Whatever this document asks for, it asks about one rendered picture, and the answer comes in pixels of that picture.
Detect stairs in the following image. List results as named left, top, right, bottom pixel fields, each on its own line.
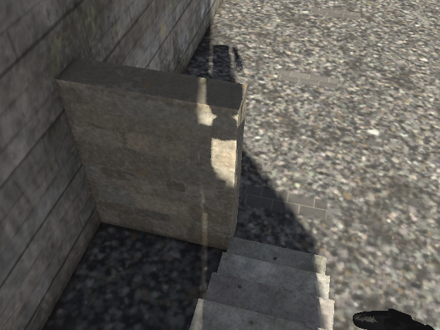
left=189, top=236, right=335, bottom=330

